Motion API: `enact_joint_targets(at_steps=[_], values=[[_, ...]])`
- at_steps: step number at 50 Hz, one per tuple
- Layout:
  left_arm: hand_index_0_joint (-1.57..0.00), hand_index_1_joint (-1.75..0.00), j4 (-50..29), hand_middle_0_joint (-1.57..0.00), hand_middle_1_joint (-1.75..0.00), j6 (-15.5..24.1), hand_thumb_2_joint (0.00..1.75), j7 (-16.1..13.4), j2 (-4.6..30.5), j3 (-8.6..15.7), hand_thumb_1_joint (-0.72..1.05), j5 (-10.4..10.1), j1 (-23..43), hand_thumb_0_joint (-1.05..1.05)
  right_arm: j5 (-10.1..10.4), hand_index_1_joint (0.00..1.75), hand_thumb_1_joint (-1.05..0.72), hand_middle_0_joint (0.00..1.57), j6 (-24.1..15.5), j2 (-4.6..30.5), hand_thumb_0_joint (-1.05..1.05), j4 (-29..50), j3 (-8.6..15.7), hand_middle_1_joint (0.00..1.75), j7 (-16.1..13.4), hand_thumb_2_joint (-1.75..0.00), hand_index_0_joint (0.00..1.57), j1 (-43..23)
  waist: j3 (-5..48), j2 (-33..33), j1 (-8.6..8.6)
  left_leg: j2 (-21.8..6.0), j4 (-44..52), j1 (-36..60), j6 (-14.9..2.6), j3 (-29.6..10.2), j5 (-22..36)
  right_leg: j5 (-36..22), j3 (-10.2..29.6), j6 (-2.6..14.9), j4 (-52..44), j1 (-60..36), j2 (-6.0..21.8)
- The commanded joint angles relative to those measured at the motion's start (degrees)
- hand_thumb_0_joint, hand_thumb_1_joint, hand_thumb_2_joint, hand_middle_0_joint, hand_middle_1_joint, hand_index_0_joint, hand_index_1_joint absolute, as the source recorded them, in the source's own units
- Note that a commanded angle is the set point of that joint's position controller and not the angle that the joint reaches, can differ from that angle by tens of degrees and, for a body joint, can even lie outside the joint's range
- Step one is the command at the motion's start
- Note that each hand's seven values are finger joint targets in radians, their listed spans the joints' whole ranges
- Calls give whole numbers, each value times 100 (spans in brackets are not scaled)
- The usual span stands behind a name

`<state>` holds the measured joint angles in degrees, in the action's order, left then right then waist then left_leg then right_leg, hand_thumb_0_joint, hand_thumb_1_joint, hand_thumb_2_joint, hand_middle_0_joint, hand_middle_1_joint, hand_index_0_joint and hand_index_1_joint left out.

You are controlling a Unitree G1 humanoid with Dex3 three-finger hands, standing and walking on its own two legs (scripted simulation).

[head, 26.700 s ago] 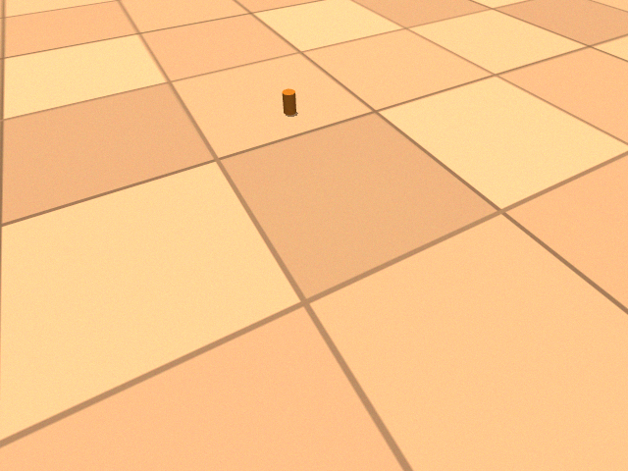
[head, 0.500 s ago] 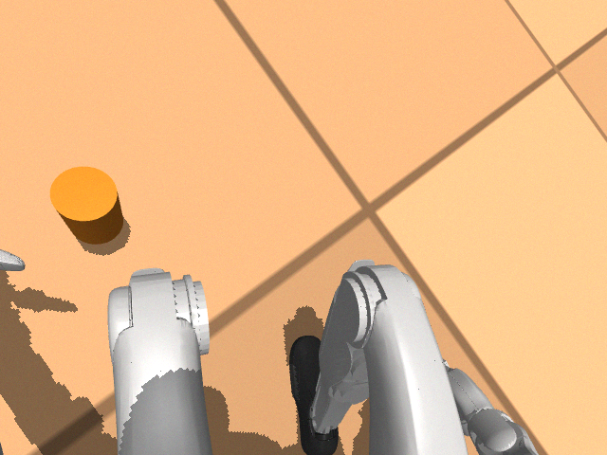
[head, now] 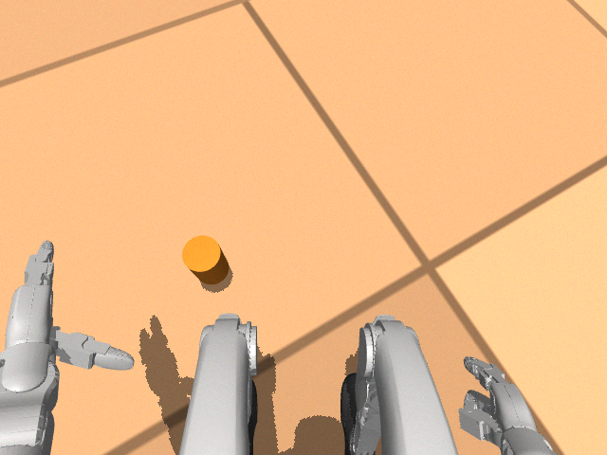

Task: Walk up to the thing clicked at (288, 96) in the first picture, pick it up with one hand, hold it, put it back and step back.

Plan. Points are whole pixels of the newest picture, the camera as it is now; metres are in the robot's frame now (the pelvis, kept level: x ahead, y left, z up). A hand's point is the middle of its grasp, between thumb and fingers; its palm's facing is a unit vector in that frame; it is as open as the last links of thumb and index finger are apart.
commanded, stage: home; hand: left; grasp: from the side
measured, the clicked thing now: (207, 261) +0.46 +0.23 -0.42
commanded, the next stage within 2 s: none
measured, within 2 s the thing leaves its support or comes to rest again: neither
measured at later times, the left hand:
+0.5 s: hand (43, 338) +0.26 +0.22 +0.12, palm faces +0.15 -0.92 -0.35, open 17.4 cm
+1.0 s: hand (19, 374) +0.23 +0.20 +0.17, palm faces +0.16 -0.94 -0.30, open 17.5 cm
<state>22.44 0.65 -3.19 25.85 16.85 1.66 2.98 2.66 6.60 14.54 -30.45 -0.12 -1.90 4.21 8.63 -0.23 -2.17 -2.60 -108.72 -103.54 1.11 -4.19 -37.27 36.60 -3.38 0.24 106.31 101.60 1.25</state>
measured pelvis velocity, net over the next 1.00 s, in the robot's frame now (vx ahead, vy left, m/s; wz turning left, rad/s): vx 0.08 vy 0.00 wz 0.07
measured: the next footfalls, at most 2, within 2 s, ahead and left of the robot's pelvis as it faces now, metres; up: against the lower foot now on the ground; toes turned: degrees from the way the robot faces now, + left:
none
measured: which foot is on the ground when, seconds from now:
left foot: down 0.00-1.00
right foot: down 0.00-1.00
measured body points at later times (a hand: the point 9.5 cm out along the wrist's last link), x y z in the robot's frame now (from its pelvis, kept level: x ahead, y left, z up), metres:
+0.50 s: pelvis +0.07 +0.01 +0.20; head +0.13 +0.03 +0.64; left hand +0.25 +0.27 +0.14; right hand +0.23 -0.23 +0.11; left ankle +0.08 +0.13 -0.46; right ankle +0.09 -0.12 -0.46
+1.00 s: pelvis +0.08 +0.00 +0.23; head +0.11 +0.01 +0.68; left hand +0.22 +0.24 +0.19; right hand +0.27 -0.23 +0.16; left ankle +0.08 +0.13 -0.46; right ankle +0.09 -0.12 -0.46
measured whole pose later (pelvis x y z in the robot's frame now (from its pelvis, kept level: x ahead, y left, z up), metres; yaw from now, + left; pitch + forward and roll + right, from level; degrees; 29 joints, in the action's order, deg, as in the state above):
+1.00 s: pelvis +0.08 +0.00 +0.23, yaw +4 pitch +9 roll -2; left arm -1.2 -16.1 -8.7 12.3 -1.1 -0.4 -27.1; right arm 0.6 -5.8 12.1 -27.6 -1.9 -10.2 15.0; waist 6.3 1.8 -1.2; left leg -2.4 -55.6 -36.7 1.2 -2.2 -27.5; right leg 27.0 -4.1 -0.3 52.9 34.3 1.1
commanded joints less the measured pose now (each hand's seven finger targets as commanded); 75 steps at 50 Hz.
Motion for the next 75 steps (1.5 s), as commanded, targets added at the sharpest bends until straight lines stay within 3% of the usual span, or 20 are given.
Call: enact_joint_targets(at_steps=[1,6,9,13,15,21,28,30,36,38,41,46,48,51,54,63,66,69,72,75], values=[[-5,-6,-1174,-5,-6,-9,7,-323,1165,404,-53,-91,139,0,14,30,-90,20,-368,862,0,598,427,30,-305,-90,20,546,2980,493,3,163,2050,2909,-302,337,753,-828,269,89,-2316,-2903,-166],[-5,-5,-841,-5,-5,-352,5,-433,399,-174,-56,-137,-528,0,-3,30,-90,20,-585,744,0,630,348,30,-444,-90,20,625,2355,400,-89,162,2849,3751,-269,327,1101,-1162,206,94,-3104,-3614,-151],[-5,-6,-1345,-5,-6,-503,7,-548,503,-205,-53,-148,-551,0,0,30,-90,20,-683,721,0,672,321,30,-524,-90,20,677,2382,502,19,167,3340,4350,-238,328,1376,-1392,183,100,-3527,-4184,-127],[-5,-5,-1274,-5,-5,-807,6,-667,-1,-624,-54,-162,-1197,0,-9,30,-90,20,-802,637,0,740,257,30,-628,-90,20,730,2003,567,-6,153,4021,5122,-177,320,1726,-1695,102,101,-4075,-4794,-153],[-5,-6,-1943,-5,-6,-876,7,-761,225,-526,-53,-176,-1009,0,-11,30,-90,20,-847,620,0,759,246,30,-699,-90,20,829,1944,600,50,150,4331,5464,-171,296,1824,-1785,70,91,-4354,-5154,-150],[-5,-5,-2376,-5,-5,-1222,6,-849,-387,-1119,-55,-196,-1912,0,-56,30,-90,20,-992,459,0,871,161,30,-863,-90,20,952,1331,617,-10,160,5189,6321,-135,354,2134,-2100,4,60,-5160,-6019,-182],[-5,-5,-3417,-5,-5,-1437,6,-872,-534,-1328,-55,-231,-2676,0,-104,30,-90,20,-1198,396,0,1115,120,30,-965,-90,20,900,769,494,86,119,5866,6907,-101,259,2382,-2247,-151,70,-5673,-6658,-261],[-5,-5,-2924,-5,-5,-1500,4,-794,-995,-1642,-58,-236,-3134,0,-117,30,-90,20,-1225,346,0,1182,96,30,-967,-90,20,884,357,71,-34,131,5941,6798,-142,245,2265,-2176,-191,29,-5880,-6686,-277],[-5,-5,-3751,-5,-5,-1405,5,-711,-691,-1397,-56,-211,-2859,0,-158,30,-90,20,-1378,382,0,1235,141,30,-951,-90,20,881,252,269,34,153,6181,7017,-113,309,2163,-2064,-127,21,-6077,-6906,-262],[-5,-5,-3107,-5,-5,-1435,5,-637,-969,-1575,-56,-195,-3100,0,-170,30,-90,20,-1419,365,0,1187,115,30,-923,-90,20,869,40,155,-35,150,6217,6994,-110,288,2123,-2012,-134,25,-6089,-6840,-270],[-5,-5,-3702,-5,-5,-1322,5,-633,-721,-1385,-55,-173,-2763,0,-202,30,-90,20,-1478,411,0,1193,172,30,-920,-90,20,908,510,325,40,164,6156,7246,-99,322,2440,-2283,-96,33,-6068,-7072,-251],[-5,-5,-3025,-5,-5,-1370,4,-581,-1014,-1546,-57,-168,-3158,0,-213,30,-90,20,-1549,360,0,1125,126,30,-896,-90,20,872,373,135,-10,209,6103,7203,-115,366,2487,-2433,-57,-12,-6147,-7146,-232],[-5,-6,-4019,-5,-6,-1274,6,-603,-627,-1373,-54,-184,-2335,0,-201,30,-90,20,-1563,421,0,1178,159,30,-903,-90,20,774,535,418,41,220,6156,7322,-109,396,2361,-2314,-26,-4,-6227,-7151,-206],[-5,-5,-3040,-5,-5,-1370,5,-565,-980,-1508,-56,-188,-3116,0,-202,30,-90,20,-1579,361,0,1081,109,30,-887,-90,20,812,230,184,36,233,6147,7163,-124,406,2346,-2341,-29,-24,-6249,-7132,-204],[-5,-5,-3551,-5,-5,-1302,4,-582,-693,-1358,-58,-177,-2704,0,-202,30,-90,20,-1570,426,0,1054,157,30,-905,-90,20,817,529,352,49,203,6158,7357,-101,381,2565,-2490,-43,-3,-6199,-7237,-223],[-5,-5,-2858,-5,-5,-1347,5,-515,-1010,-1541,-56,-197,-3119,0,-190,30,-90,20,-1592,380,0,1068,125,30,-890,-90,20,773,247,-42,13,226,6145,7186,-157,428,2395,-2435,-10,-52,-6314,-7175,-196],[-5,-5,-3523,-5,-5,-1280,5,-549,-628,-1280,-57,-183,-2658,0,-194,30,-90,20,-1596,401,0,1086,157,30,-917,-90,20,787,489,164,79,235,6127,7321,-158,475,2419,-2478,46,-62,-6365,-7266,-161],[-5,-6,-3071,-5,-6,-1324,6,-506,-956,-1486,-54,-206,-2915,0,-199,30,-90,20,-1627,349,0,1060,124,30,-892,-90,20,732,218,43,36,237,6172,7165,-180,450,2136,-2184,39,-62,-6423,-7143,-153],[-5,-6,-3592,-5,-6,-1269,7,-535,-584,-1268,-53,-189,-2536,0,-187,30,-90,20,-1627,395,0,1069,144,30,-914,-90,20,766,349,240,80,249,6203,7250,-162,482,2102,-2132,59,-44,-6436,-7161,-145],[-5,-5,-3088,-5,-6,-1308,5,-500,-957,-1504,-55,-196,-2847,0,-198,30,-90,20,-1663,352,0,1027,122,30,-911,-90,20,748,176,58,50,246,6205,7163,-169,483,2009,-2051,39,-45,-6464,-7112,-161]])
